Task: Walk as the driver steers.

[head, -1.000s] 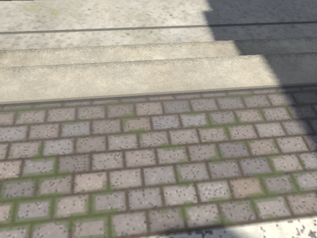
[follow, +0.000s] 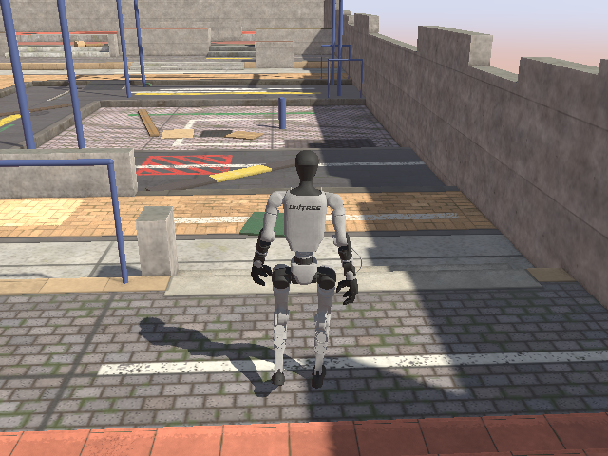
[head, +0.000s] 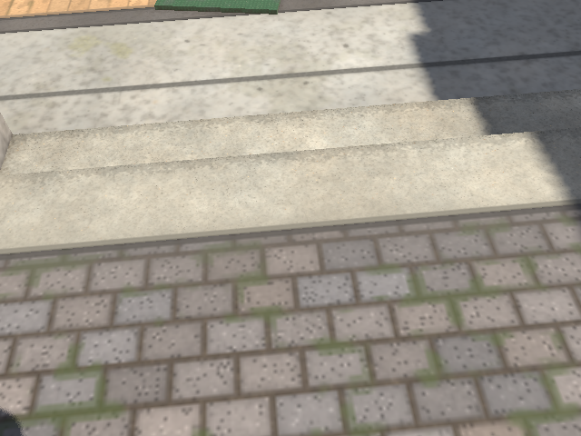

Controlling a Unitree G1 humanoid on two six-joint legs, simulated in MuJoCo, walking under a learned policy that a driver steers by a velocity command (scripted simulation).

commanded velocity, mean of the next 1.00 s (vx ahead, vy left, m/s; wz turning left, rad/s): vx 0.49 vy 0.00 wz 0.39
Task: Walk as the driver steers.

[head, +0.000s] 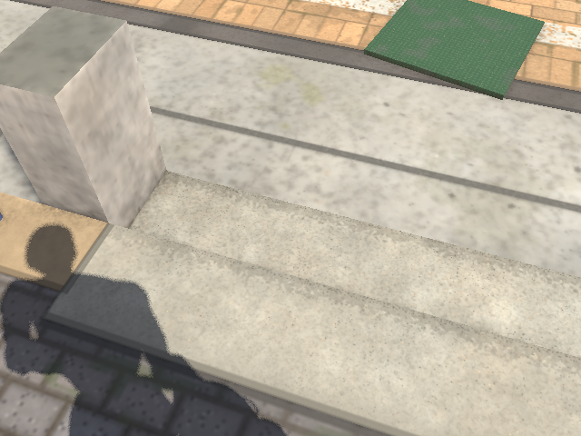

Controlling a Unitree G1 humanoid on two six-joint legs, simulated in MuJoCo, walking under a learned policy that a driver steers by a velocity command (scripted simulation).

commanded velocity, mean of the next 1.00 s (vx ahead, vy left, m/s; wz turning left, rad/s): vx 0.50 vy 0.00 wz -0.44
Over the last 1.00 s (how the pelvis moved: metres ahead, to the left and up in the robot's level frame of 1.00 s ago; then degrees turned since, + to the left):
0.56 0.11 -0.02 24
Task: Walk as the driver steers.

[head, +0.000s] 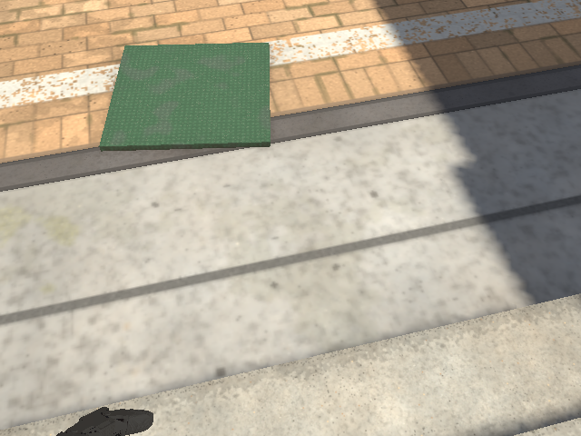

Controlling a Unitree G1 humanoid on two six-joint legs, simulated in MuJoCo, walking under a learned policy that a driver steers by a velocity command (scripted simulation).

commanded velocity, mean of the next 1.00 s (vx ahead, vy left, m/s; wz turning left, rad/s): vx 0.18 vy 0.00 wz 0.42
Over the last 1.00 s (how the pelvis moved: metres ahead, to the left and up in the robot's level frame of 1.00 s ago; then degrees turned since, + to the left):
0.48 -0.10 0.00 -31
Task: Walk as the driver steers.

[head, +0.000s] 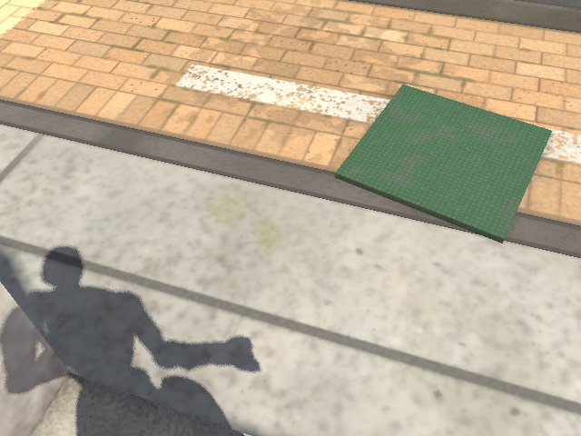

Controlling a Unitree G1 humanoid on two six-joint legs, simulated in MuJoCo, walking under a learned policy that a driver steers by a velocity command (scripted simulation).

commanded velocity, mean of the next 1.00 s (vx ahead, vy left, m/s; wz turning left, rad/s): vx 0.13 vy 0.00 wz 0.08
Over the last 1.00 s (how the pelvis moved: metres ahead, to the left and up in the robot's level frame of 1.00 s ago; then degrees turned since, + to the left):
0.20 -0.01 0.01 30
